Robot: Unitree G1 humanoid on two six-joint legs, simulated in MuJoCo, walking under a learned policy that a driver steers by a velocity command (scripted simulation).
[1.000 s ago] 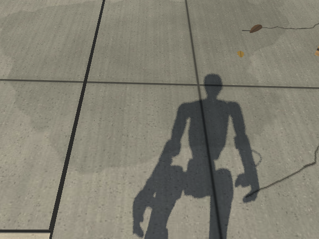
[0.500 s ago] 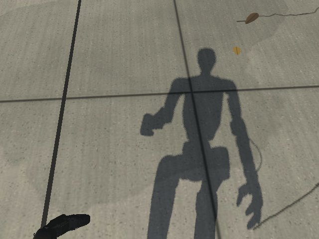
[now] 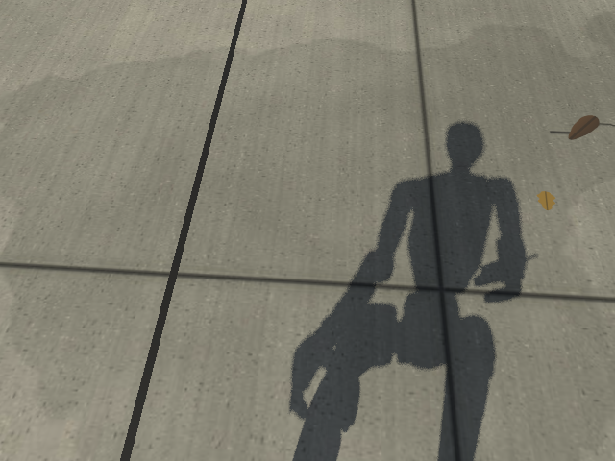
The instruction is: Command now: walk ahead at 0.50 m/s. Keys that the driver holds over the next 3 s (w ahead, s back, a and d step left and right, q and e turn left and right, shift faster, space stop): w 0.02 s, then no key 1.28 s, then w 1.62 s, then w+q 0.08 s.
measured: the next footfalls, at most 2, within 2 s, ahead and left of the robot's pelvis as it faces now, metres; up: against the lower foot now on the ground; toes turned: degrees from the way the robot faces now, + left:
left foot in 0.04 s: +0.21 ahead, +0.13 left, +0.00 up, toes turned +3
right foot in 0.46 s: +0.28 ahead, -0.11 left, +0.00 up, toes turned -1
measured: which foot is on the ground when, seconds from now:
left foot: up 0.00-0.02, down 0.04-1.00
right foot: down 0.00-0.04, up 0.06-0.44, down 0.46-1.00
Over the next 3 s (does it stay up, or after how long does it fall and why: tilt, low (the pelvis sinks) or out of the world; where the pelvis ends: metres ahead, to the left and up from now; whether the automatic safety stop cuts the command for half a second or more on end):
stays up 1.01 -0.06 0.01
